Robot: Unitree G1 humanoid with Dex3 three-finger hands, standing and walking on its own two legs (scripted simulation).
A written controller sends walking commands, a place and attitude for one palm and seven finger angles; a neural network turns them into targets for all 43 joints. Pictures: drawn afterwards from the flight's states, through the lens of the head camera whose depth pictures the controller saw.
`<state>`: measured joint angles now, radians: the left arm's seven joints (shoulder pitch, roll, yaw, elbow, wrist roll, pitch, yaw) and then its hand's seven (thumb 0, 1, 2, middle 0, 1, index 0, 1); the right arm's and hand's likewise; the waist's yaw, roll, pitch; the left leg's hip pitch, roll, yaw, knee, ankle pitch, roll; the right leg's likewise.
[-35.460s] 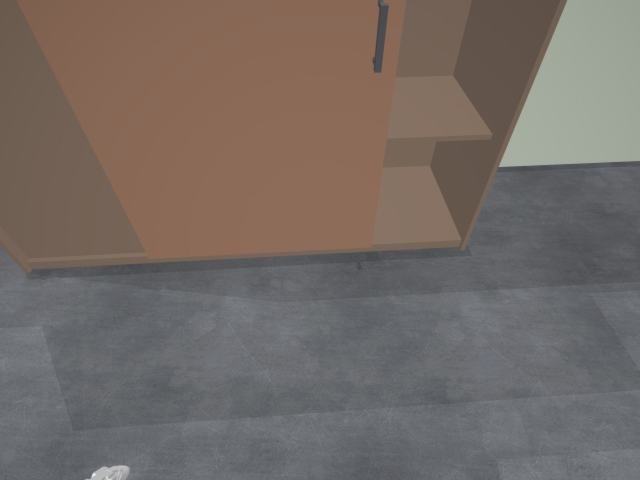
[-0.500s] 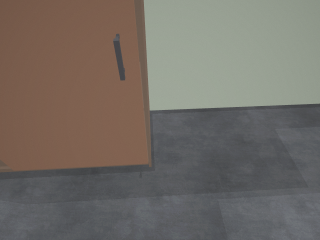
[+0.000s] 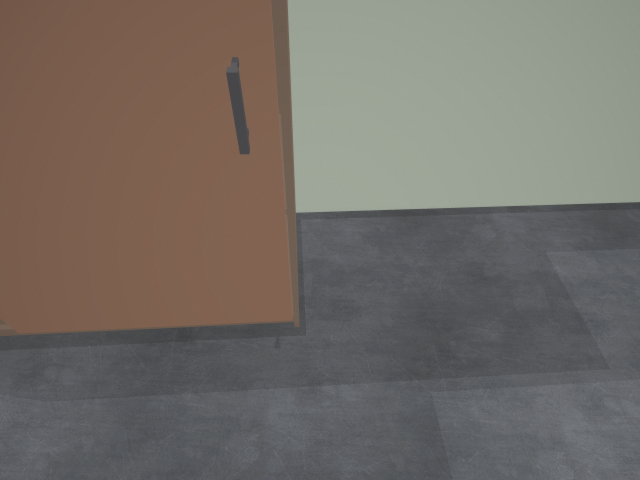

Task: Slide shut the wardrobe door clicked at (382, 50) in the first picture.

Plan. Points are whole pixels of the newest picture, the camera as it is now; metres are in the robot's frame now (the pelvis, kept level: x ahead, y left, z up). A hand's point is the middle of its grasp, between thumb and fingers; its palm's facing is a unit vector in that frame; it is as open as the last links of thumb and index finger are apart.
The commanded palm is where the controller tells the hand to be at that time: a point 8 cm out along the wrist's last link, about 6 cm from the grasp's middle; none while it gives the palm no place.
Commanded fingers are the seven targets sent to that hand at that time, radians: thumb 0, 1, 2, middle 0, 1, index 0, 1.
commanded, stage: look to check the result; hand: left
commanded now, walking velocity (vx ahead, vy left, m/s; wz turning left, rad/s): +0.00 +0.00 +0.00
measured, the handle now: (240, 107) +0.67 +0.18 +0.10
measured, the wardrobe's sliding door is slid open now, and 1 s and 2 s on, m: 0.00 0.00 0.00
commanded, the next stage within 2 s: stand and wait in 0.36 s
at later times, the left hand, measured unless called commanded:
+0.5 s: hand out of the picture +0.05 +0.21 -0.17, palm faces -0.04 -0.96 -0.28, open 7.3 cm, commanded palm none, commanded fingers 0.00 0.90 0.90 -0.20 -0.30 -0.20 -0.30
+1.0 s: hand out of the picture +0.10 +0.25 -0.15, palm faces -0.06 -0.93 -0.37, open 7.4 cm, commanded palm none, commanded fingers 0.00 0.90 0.90 -0.20 -0.30 -0.20 -0.30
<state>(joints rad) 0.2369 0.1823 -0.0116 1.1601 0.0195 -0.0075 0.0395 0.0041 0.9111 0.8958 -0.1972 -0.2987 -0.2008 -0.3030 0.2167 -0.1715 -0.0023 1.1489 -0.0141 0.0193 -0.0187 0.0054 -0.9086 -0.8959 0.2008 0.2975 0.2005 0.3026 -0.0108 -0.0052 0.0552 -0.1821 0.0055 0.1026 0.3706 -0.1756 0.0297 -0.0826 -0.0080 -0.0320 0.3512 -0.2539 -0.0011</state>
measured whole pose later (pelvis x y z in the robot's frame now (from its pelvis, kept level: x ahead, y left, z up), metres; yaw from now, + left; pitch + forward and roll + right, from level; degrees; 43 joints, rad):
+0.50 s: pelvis +0.01 +0.00 +0.00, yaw +0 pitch -1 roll +0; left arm 0.17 0.25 0.00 1.15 0.02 -0.02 0.03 0.00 0.91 0.90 -0.20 -0.30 -0.20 -0.30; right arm 0.14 -0.24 -0.01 1.14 -0.01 0.01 -0.01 0.01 -0.91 -0.90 0.20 0.30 0.20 0.30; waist -0.01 -0.01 0.05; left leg -0.16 0.00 0.11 0.33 -0.17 0.03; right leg -0.06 -0.01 -0.02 0.32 -0.24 0.00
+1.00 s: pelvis +0.02 -0.01 +0.00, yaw -1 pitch -1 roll +0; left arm 0.09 0.36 -0.01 1.13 0.02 -0.02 0.02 0.01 0.91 0.90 -0.20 -0.30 -0.20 -0.30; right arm 0.08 -0.35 -0.01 1.12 -0.01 0.01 0.00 0.01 -0.91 -0.90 0.20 0.30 0.20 0.30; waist -0.01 -0.01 0.05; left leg -0.11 0.01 0.11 0.28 -0.15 0.02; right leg -0.02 0.00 -0.02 0.26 -0.23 -0.01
